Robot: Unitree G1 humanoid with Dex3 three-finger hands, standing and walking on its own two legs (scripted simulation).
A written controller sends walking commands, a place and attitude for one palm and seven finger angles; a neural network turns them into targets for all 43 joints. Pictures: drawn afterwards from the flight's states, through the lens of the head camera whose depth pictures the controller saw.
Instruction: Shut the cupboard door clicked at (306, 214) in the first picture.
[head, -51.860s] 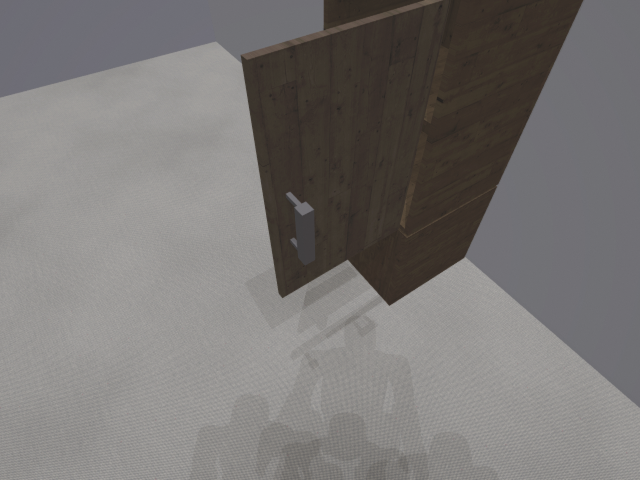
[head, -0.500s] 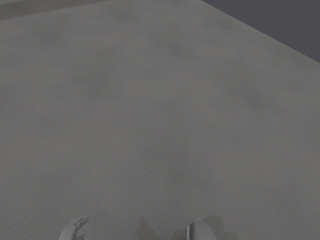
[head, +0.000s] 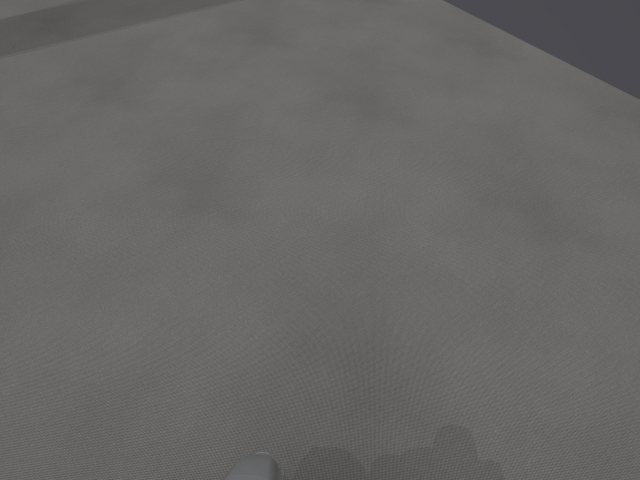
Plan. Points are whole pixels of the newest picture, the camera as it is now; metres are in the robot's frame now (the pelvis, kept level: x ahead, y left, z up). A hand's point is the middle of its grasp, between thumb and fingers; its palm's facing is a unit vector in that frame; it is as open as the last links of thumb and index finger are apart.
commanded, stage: turn to face it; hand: left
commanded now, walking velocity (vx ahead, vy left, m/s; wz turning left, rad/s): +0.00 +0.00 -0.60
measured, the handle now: out of the picture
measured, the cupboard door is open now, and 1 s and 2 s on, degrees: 33 33 33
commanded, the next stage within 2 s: none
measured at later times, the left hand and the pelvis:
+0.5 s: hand (183, 451) +0.17 +0.21 -0.16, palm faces -0.26 -0.93 -0.24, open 7.4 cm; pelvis +0.02 +0.03 +0.00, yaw -19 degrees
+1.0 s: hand (253, 426) +0.21 +0.12 -0.17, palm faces -0.51 -0.83 -0.21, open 7.4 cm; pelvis +0.04 +0.00 -0.01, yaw -35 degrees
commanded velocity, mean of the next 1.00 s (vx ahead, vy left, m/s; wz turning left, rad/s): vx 0.00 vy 0.00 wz -0.60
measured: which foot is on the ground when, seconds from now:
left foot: up 0.00-0.10, down 0.12-0.60, up 0.62-1.00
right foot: down 0.00-0.12, up 0.14-0.58, down 0.60-1.00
